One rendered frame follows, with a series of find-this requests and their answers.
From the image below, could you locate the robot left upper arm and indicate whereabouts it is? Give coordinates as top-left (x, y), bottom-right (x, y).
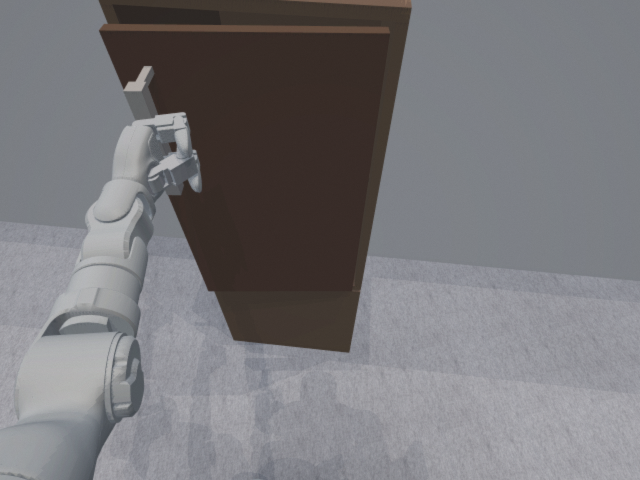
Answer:
top-left (0, 332), bottom-right (144, 480)

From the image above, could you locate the cupboard door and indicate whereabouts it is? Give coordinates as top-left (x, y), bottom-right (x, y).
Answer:
top-left (99, 24), bottom-right (390, 291)

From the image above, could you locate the handle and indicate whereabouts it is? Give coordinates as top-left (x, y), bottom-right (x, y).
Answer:
top-left (123, 66), bottom-right (184, 195)

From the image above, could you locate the left robot forearm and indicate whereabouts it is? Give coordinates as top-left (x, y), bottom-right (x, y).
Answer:
top-left (14, 179), bottom-right (156, 420)

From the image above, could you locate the robot left hand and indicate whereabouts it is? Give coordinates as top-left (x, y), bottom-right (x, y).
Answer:
top-left (112, 112), bottom-right (202, 203)

